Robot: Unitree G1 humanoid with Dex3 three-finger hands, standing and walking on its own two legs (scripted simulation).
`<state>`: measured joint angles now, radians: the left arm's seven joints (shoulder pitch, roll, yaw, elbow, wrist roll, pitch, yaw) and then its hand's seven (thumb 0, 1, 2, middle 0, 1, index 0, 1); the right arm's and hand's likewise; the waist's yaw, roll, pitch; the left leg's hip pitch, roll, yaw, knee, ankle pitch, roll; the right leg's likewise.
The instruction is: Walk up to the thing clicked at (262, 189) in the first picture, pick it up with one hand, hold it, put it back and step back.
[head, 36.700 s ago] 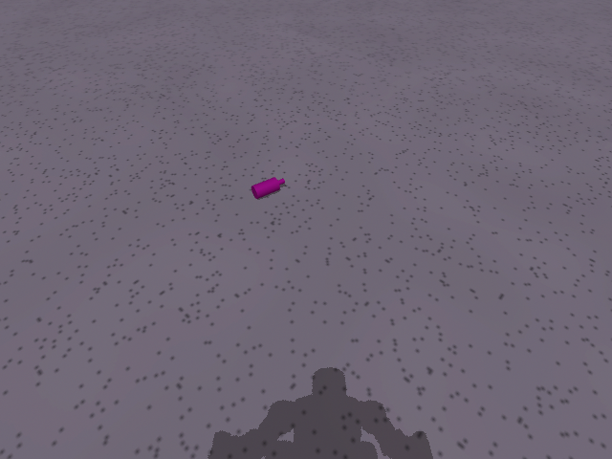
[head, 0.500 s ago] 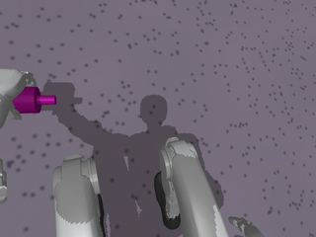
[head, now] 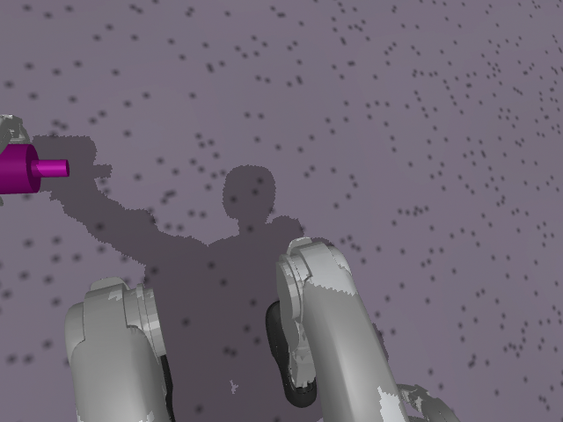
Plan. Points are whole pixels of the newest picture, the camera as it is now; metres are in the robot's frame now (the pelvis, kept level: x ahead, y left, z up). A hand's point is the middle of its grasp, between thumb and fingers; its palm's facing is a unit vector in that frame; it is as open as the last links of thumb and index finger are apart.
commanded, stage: lower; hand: left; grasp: from above
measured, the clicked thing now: out of the picture +0.49 +0.31 -0.19
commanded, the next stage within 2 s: rest in 0.38 s
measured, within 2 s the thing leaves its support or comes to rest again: rests again in 1.96 s
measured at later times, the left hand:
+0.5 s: hand (3, 180) +0.48 +0.31 -0.22, palm faces -0.48 -0.02 -0.87, open 9.6 cm
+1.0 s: hand (18, 186) +0.48 +0.31 -0.26, palm faces -0.49 -0.03 -0.87, open 9.7 cm
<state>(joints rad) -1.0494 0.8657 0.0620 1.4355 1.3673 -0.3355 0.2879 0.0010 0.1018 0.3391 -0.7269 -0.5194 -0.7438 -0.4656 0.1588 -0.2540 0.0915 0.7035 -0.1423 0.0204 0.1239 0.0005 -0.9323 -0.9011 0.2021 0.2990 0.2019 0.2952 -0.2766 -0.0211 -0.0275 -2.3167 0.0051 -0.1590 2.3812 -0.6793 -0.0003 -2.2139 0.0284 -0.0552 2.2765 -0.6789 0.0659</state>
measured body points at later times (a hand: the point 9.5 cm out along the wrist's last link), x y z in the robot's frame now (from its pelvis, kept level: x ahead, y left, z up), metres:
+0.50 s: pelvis +0.00 +0.00 -0.03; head +0.26 +0.10 +0.32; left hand +0.50 +0.31 -0.17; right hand +0.04 -0.27 -0.10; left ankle +0.07 +0.12 -0.31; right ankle +0.10 -0.14 -0.31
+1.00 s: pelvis +0.00 +0.00 -0.03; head +0.28 +0.11 +0.30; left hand +0.50 +0.31 -0.21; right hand +0.04 -0.27 -0.10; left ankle +0.07 +0.12 -0.31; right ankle +0.10 -0.14 -0.31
